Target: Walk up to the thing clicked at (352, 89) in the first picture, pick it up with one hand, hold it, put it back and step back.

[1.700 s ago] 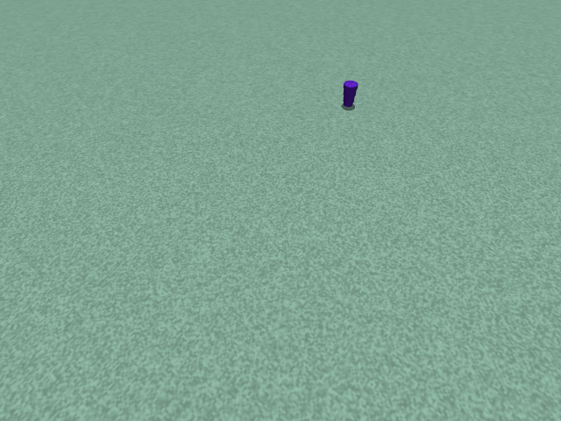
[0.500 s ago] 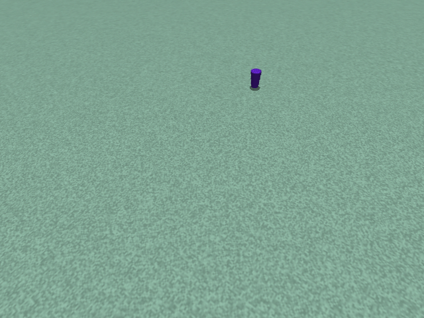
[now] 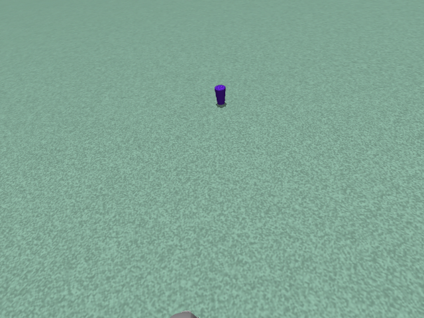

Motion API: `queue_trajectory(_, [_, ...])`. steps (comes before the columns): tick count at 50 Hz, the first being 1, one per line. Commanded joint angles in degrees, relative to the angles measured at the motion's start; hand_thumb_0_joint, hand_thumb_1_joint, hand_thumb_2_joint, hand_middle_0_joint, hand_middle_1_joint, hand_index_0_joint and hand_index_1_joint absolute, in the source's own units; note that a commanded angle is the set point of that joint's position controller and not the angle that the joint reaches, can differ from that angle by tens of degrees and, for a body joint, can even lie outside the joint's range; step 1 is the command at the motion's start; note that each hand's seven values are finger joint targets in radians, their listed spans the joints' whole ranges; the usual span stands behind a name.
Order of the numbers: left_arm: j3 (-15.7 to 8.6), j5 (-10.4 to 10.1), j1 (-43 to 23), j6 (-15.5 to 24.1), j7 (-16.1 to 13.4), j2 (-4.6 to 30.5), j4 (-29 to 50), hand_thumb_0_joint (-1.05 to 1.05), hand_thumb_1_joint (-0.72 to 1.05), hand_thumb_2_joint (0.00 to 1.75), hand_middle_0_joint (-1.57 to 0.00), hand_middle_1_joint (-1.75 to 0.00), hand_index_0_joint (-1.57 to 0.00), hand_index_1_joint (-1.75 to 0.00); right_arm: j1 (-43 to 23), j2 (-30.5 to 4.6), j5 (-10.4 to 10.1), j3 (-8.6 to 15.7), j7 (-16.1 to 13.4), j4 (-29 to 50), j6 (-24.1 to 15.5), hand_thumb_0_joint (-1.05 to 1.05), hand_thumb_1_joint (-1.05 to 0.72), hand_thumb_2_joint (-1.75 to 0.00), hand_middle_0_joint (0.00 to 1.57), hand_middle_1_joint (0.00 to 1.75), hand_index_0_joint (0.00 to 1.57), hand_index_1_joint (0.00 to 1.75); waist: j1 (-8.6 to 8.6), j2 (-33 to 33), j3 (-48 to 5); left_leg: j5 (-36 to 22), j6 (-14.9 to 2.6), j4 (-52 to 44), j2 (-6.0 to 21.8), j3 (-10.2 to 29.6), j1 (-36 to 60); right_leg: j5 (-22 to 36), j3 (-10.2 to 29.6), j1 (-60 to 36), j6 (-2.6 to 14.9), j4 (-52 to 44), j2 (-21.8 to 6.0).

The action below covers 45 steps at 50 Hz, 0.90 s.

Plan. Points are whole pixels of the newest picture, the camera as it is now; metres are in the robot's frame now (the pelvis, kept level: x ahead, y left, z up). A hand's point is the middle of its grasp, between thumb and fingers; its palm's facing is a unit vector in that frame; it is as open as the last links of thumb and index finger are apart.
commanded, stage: walk up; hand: left
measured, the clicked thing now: (220, 95) +1.97 +0.13 -0.70
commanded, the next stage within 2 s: none
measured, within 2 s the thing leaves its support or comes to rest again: neither
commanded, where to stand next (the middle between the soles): +1.60 -0.05 m, yaw -5 degrees
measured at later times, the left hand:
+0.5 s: hand (128, 216) +0.42 +0.30 -0.14, palm faces -0.16 -0.92 -0.36, open 7.4 cm
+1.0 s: hand (166, 155) +0.66 +0.24 -0.13, palm faces -0.08 -0.92 -0.39, open 7.4 cm
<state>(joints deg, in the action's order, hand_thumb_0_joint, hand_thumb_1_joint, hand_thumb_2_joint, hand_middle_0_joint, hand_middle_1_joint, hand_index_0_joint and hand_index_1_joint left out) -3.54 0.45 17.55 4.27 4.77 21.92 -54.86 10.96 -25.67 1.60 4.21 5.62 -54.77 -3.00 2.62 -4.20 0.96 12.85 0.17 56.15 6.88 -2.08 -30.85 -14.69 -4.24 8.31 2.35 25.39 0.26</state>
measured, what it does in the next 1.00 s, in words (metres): walks ahead: left foot, then right foot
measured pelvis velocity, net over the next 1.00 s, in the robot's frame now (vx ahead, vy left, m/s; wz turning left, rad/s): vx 0.59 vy -0.04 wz -0.08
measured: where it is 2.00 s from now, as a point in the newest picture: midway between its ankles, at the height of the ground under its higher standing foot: (246, 181)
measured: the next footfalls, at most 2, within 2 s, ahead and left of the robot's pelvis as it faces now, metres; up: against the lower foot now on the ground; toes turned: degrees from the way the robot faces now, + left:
left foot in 0.24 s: +0.35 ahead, +0.16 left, +0.00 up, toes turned +4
right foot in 0.68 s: +0.59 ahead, -0.15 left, +0.00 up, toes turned -11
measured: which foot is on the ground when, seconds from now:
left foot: up 0.00-0.22, down 0.24-0.70, up 0.72-1.00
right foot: down 0.00-0.26, up 0.28-0.66, down 0.68-1.00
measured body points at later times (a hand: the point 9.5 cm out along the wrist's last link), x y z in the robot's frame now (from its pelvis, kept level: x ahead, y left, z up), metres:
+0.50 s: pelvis +0.30 +0.03 +0.00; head +0.32 +0.04 +0.45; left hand +0.43 +0.35 -0.11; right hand +0.34 -0.30 -0.10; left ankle +0.31 +0.15 -0.74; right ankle +0.38 -0.13 -0.69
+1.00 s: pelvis +0.59 -0.04 +0.00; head +0.60 -0.05 +0.45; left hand +0.66 +0.28 -0.10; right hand +0.67 -0.36 -0.12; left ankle +0.73 +0.11 -0.70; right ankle +0.55 -0.15 -0.74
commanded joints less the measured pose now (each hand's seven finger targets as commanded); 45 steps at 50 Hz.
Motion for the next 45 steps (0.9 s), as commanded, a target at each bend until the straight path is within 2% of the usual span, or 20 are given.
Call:
queue_trajectory(1, [-4.86, -0.38, -3.72, 2.67, -1.41, 19.10, 6.92, 0.00, 0.90, 0.90, -0.20, -0.30, -0.20, -0.30, -6.31, -11.52, 0.17, 3.44, 0.33, 6.83, -0.66, 0.00, -0.90, -0.90, 0.20, 0.30, 0.20, 0.30, -0.47, 9.48, 5.97, -4.88, 2.00, -9.24, 2.33, 1.82, -7.24, -19.55, 16.43, 3.01, 8.64, -19.83, -13.79])
queue_trajectory(8, [-4.05, -0.11, -1.50, 1.99, -1.72, 19.03, 6.54, 0.00, 0.90, 0.90, -0.20, -0.30, -0.20, -0.30, -10.93, -8.63, -0.21, 3.26, 0.29, 8.94, -1.87, 0.00, -0.90, -0.90, 0.20, 0.30, 0.20, 0.30, 0.96, 8.49, 3.71, -9.39, -0.17, -24.18, -0.53, -1.68, 7.83, 1.33, 9.52, 0.89, 8.02, -13.33, -12.93])
queue_trajectory(10, [-3.93, -0.16, -2.72, 1.75, -2.12, 19.25, 6.94, 0.00, 0.90, 0.90, -0.20, -0.30, -0.20, -0.30, -2.07, -9.36, -0.01, 4.00, -0.45, 6.67, -2.04, 0.00, -0.90, -0.90, 0.20, 0.30, 0.20, 0.30, -3.90, 5.80, -0.06, -6.11, -1.59, -27.65, -3.97, -4.66, 18.15, 17.31, 6.45, -0.75, 6.39, -0.78, -11.84])
queue_trajectory(11, [-2.93, -0.24, -0.10, 1.45, -2.37, 16.63, 7.26, 0.00, 0.90, 0.90, -0.20, -0.30, -0.20, -0.30, 6.65, -11.85, 0.87, 5.04, -1.27, 4.03, -2.57, 0.00, -0.90, -0.90, 0.20, 0.30, 0.20, 0.30, -6.83, -0.28, -6.13, -1.29, -3.82, -29.07, -5.61, -4.63, 31.90, 21.92, 3.38, 3.25, 4.59, 15.91, -7.81])
queue_trajectory(12, [-1.42, -0.70, 3.75, 1.19, -2.77, 12.49, 7.51, 0.00, 0.90, 0.90, -0.20, -0.30, -0.20, -0.30, 15.46, -16.29, 2.03, 6.90, -2.19, 2.82, -2.95, 0.00, -0.90, -0.90, 0.20, 0.30, 0.20, 0.30, -10.02, -9.68, -11.84, 11.11, -7.77, -31.20, 4.06, 9.90, 45.60, 12.06, 1.92, 17.35, 1.88, 34.33, -3.93])
queue_trajectory(13, [-0.99, -1.81, 4.98, 1.46, -3.01, 11.23, 8.52, 0.00, 0.90, 0.90, -0.20, -0.30, -0.20, -0.30, 16.42, -20.45, 1.18, 7.86, -2.62, 4.81, -3.23, 0.00, -0.90, -0.90, 0.20, 0.30, 0.20, 0.30, -9.69, -13.79, -13.38, 19.95, -12.93, -40.29, 18.79, 39.30, 51.31, -13.70, 5.80, 32.38, 0.48, 43.95, 5.64])
queue_trajectory(14, [-1.46, -1.15, 1.72, 1.75, -3.55, 16.82, 8.19, 0.00, 0.90, 0.90, -0.20, -0.30, -0.20, -0.30, 12.41, -20.86, -1.48, 8.56, -2.48, 5.67, -3.04, 0.00, -0.90, -0.90, 0.20, 0.30, 0.20, 0.30, -9.25, -5.76, -13.38, 24.18, -16.53, -43.63, 20.65, 41.96, 45.21, -12.06, 13.34, 32.31, 1.93, 48.67, 1.02])
queue_trajectory(16, [-1.48, -1.69, 0.05, 2.21, -2.80, 16.86, 6.73, 0.00, 0.90, 0.90, -0.20, -0.30, -0.20, -0.30, 5.95, -15.85, -1.66, 6.04, -2.88, 7.57, -3.03, 0.00, -0.90, -0.90, 0.20, 0.30, 0.20, 0.30, -6.05, -1.43, -3.86, 14.43, -12.77, -42.37, 14.43, 22.45, 33.30, -4.78, 12.63, 30.54, 0.64, 45.00, -3.77])
queue_trajectory(19, [-1.77, -1.10, 2.03, 1.27, -1.37, 14.90, 5.11, 0.00, 0.90, 0.90, -0.20, -0.30, -0.20, -0.30, 3.41, -12.33, -1.83, 4.02, -2.93, 8.28, -3.91, 0.00, -0.90, -0.90, 0.20, 0.30, 0.20, 0.30, -3.19, -2.22, -1.05, 2.10, -11.97, -43.75, 10.81, 9.55, 23.09, -2.48, 9.60, 24.16, -1.37, 36.51, -6.55])
queue_trajectory(22, [-1.72, -0.36, -3.51, 0.62, 0.14, 13.69, 7.07, 0.00, 0.90, 0.90, -0.20, -0.30, -0.20, -0.30, 2.92, -13.69, -1.32, 3.94, -2.60, 9.32, -4.43, 0.00, -0.90, -0.90, 0.20, 0.30, 0.20, 0.30, -3.35, -3.02, 2.90, 4.56, -13.76, -46.64, 11.05, 5.80, 20.05, -1.21, 6.19, 25.34, -3.08, 24.65, -8.33])
queue_trajectory(25, [-2.01, -0.11, -7.28, 0.38, 1.20, 13.67, 7.61, 0.00, 0.90, 0.90, -0.20, -0.30, -0.20, -0.30, 2.13, -14.90, -1.47, 4.05, -2.25, 9.59, -4.73, 0.00, -0.90, -0.90, 0.20, 0.30, 0.20, 0.30, -3.58, -3.66, 3.80, 11.79, -12.47, -48.50, 10.14, 4.44, 19.10, 6.66, 4.60, 23.45, -2.51, 16.46, -8.45])
queue_trajectory(27, [-2.31, -0.08, -10.02, 0.64, 1.42, 13.43, 7.67, 0.00, 0.90, 0.90, -0.20, -0.30, -0.20, -0.30, 2.64, -14.02, -1.33, 3.84, -2.07, 8.76, -4.53, 0.00, -0.90, -0.90, 0.20, 0.30, 0.20, 0.30, -3.87, -1.95, 3.00, 6.40, -11.00, -46.14, 7.59, 1.06, 21.11, 11.91, 2.83, 20.47, -1.92, 10.35, -7.30])
queue_trajectory(30, [-2.75, -0.08, -10.82, 0.78, 1.14, 13.04, 6.80, 0.00, 0.90, 0.90, -0.20, -0.30, -0.20, -0.30, 3.93, -14.37, -1.46, 3.95, -2.34, 8.15, -3.96, 0.00, -0.90, -0.90, 0.20, 0.30, 0.20, 0.30, -3.28, -0.84, 1.08, -0.91, -9.85, -40.65, 8.69, -0.14, 20.41, 11.31, 0.33, 12.43, -0.66, 8.79, -5.45])
queue_trajectory(33, [-4.21, 0.15, -2.02, 1.21, 0.02, 15.44, 4.06, 0.00, 0.90, 0.90, -0.20, -0.30, -0.20, -0.30, 5.05, -11.78, -1.05, 2.68, -2.84, 8.04, -3.51, 0.00, -0.90, -0.90, 0.20, 0.30, 0.20, 0.30, 2.48, 6.39, -3.34, -12.63, -6.62, -19.51, 3.65, -5.47, 13.53, 4.01, -1.39, -6.95, 1.59, 6.51, -2.04])
queue_trajectory(34, [-5.95, 0.68, 5.89, 1.56, -0.91, 19.69, 2.98, 0.00, 0.90, 0.90, -0.20, -0.30, -0.20, -0.30, 8.09, -8.71, -1.26, 1.54, -2.77, 8.37, -3.51, 0.00, -0.90, -0.90, 0.20, 0.30, 0.20, 0.30, 5.69, 16.14, -8.68, -6.95, -4.58, -1.06, -1.57, -7.11, 4.42, -7.56, 11.01, -18.47, 3.93, 1.38, -8.78])
queue_trajectory(35, [-6.73, -0.02, 8.64, 2.02, -1.63, 25.26, 3.72, 0.00, 0.90, 0.90, -0.20, -0.30, -0.20, -0.30, 10.65, -7.06, -1.98, 0.90, -2.91, 9.31, -3.48, 0.00, -0.90, -0.90, 0.20, 0.30, 0.20, 0.30, 4.88, 23.61, -11.59, 15.53, -2.20, 12.70, -7.69, -3.80, -7.19, -9.57, 40.34, -25.27, 10.22, -8.74, -25.41])
queue_trajectory(36, [-6.25, -1.27, 5.67, 1.86, -1.98, 25.10, 4.49, 0.00, 0.90, 0.90, -0.20, -0.30, -0.20, -0.30, 6.27, -12.32, -1.59, 2.05, -3.71, 8.23, -2.93, 0.00, -0.90, -0.90, 0.20, 0.30, 0.20, 0.30, 5.30, 15.24, -8.87, 16.31, -2.22, 17.12, -3.93, 2.72, -8.93, -11.23, 43.83, -19.76, 13.54, -10.54, -26.89])
queue_trajectory(37, [-5.68, -1.74, 2.34, 1.82, -2.33, 22.86, 5.38, 0.00, 0.90, 0.90, -0.20, -0.30, -0.20, -0.30, 4.72, -12.82, -2.12, 2.10, -3.79, 7.10, -2.77, 0.00, -0.90, -0.90, 0.20, 0.30, 0.20, 0.30, 3.74, 10.60, -5.17, 10.60, -2.60, 17.37, -2.04, 6.98, -7.81, -7.29, 35.33, -13.24, 12.49, -10.67, -24.07])
queue_trajectory(40, [-4.00, -1.36, -3.62, 2.19, -2.76, 17.82, 6.35, 0.00, 0.90, 0.90, -0.20, -0.30, -0.20, -0.30, 7.75, -10.45, -2.05, 1.66, -2.89, 5.05, -2.26, 0.00, -0.90, -0.90, 0.20, 0.30, 0.20, 0.30, -1.39, 13.47, -1.17, 4.33, -2.50, 7.04, 0.21, 5.63, -1.75, 4.30, 17.05, -2.16, 8.79, -10.07, -16.01])
queue_trajectory(45, [-3.96, -0.33, -3.61, 3.35, -2.65, 17.67, 8.11, 0.00, 0.90, 0.90, -0.20, -0.30, -0.20, -0.30, 3.43, -9.26, -0.68, 2.40, -1.06, 6.08, -1.06, 0.00, -0.90, -0.90, 0.20, 0.30, 0.20, 0.30, -1.29, 11.14, 1.62, 0.63, 0.44, -7.10, 1.02, 2.74, -2.38, -0.99, 9.98, 2.18, 11.11, -13.75, -15.75])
